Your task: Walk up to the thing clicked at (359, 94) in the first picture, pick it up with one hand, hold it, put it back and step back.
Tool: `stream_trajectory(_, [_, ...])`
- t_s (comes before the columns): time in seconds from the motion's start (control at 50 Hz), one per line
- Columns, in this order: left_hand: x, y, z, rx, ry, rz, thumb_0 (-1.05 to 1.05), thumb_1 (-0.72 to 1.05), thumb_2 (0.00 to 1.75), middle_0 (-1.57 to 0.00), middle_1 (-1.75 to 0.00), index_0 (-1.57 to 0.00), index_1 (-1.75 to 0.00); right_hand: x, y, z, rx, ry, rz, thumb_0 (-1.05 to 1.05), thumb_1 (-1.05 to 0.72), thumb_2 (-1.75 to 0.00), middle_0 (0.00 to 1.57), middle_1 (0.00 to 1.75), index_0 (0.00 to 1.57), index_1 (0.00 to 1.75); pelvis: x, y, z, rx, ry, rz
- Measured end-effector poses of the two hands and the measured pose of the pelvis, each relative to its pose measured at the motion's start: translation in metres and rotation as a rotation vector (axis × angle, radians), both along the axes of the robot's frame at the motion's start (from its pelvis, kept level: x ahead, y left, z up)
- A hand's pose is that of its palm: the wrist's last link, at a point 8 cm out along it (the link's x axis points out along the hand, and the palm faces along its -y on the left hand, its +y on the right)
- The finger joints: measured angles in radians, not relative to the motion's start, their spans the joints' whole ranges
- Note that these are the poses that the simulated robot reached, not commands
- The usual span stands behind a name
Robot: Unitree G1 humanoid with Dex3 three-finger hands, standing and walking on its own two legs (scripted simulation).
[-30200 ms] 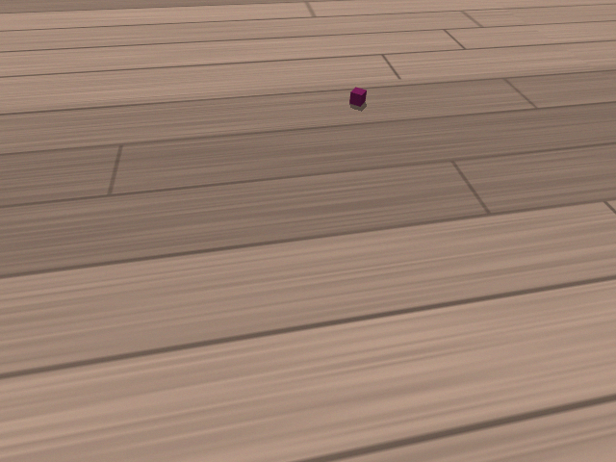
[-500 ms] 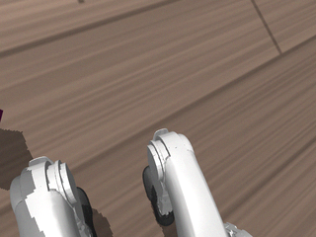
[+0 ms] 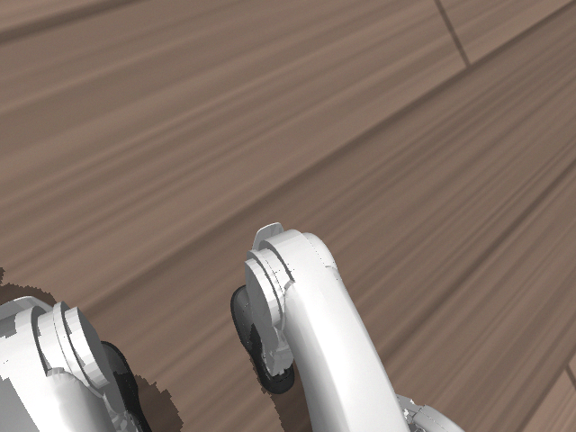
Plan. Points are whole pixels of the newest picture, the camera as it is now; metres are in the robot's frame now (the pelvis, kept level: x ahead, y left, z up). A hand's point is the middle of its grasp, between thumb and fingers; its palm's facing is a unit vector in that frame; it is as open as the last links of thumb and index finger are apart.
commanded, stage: rest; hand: left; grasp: from above
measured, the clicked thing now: out of the picture +0.42 +0.35 -0.26
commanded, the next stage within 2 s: open in 0.72 s
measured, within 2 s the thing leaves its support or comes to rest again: neither
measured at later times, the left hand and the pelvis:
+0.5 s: hand out of the picture +0.43 +0.35 -0.23, palm faces -0.06 -0.44 -0.90, open 10.4 cm; pelvis +0.00 +0.00 +0.00, yaw -2 degrees
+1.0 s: hand out of the picture +0.43 +0.34 -0.24, palm faces -0.07 -0.45 -0.89, open 10.5 cm; pelvis -0.01 +0.00 +0.00, yaw -3 degrees
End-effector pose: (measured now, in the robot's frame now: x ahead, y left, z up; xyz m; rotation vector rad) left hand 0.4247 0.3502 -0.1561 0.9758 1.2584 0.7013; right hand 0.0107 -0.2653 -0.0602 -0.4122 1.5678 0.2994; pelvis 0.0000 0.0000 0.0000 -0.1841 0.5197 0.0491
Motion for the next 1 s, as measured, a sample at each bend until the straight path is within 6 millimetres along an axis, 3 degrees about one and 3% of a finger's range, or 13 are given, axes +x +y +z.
stream_trajectory(0.36, [-0.001, 0.002, -0.02, -0.001, -0.008, 0.025, -0.02, -0.1, 0.53, -0.77, -0.44, -0.76, -0.45, 0.002, 0.009, 0.01, 0.019, -0.004, 0.049, 0.0, -0.92, -0.9, 0.19, 0.3, 0.2, 0.3, -0.001, 0.003, -0.002, -0.024, -0.029, -0.009])
stream_trajectory(0.86, [0.0, -0.002, -0.021, 0.009, -0.015, 0.012, -0.02, -0.06, 0.5, -0.72, -0.46, -0.71, -0.47, -0.014, 0.024, 0.019, 0.035, -0.031, 0.041, 0.0, -0.91, -0.9, 0.19, 0.3, 0.2, 0.3, -0.005, 0.004, -0.001, -0.046, -0.061, -0.023])
stream_trajectory(1.0, [0.0, -0.005, -0.024, -0.003, -0.01, 0.004, -0.02, -0.04, 0.54, -0.66, -0.54, -0.64, -0.55, -0.014, 0.024, 0.022, 0.035, -0.037, 0.05, 0.0, -0.9, -0.89, 0.19, 0.3, 0.2, 0.3, -0.006, 0.004, 0.0, -0.049, -0.065, -0.025])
